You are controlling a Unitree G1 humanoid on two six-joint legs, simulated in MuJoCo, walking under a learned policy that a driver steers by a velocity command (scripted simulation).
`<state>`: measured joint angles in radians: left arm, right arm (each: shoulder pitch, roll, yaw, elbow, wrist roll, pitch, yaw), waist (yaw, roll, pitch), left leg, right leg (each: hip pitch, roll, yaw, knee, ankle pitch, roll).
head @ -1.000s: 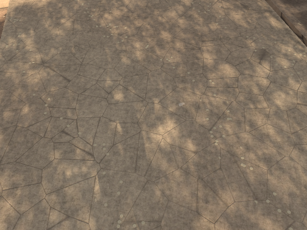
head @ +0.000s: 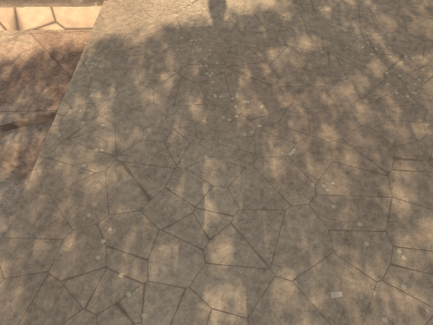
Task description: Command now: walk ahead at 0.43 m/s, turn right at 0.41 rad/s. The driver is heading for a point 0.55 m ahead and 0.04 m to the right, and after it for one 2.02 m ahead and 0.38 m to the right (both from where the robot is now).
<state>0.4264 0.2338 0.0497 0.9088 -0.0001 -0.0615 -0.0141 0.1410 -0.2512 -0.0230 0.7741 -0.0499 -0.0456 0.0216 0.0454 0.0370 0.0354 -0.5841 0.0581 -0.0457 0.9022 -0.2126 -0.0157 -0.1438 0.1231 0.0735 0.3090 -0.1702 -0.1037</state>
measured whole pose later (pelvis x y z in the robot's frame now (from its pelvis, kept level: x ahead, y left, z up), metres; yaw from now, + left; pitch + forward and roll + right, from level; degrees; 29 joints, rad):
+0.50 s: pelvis +0.14 +0.04 -0.01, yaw -18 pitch +0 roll +0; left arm 0.22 0.31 0.08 0.77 0.02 0.07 -0.02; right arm 0.20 -0.24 -0.02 0.76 -0.03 -0.02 -0.04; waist 0.01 -0.04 0.06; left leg -0.31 0.02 0.12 0.42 -0.11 0.06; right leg -0.50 0.02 0.03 1.08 -0.40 0.03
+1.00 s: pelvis +0.21 -0.02 +0.00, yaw -15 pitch +0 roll +0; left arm 0.40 0.22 0.03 0.88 0.03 -0.07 0.01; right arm 0.29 -0.27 -0.08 0.85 -0.04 0.02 0.06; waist 0.01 0.05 -0.01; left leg -0.67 0.02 -0.04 0.95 -0.10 0.00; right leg 0.09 0.03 -0.15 0.18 -0.28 -0.05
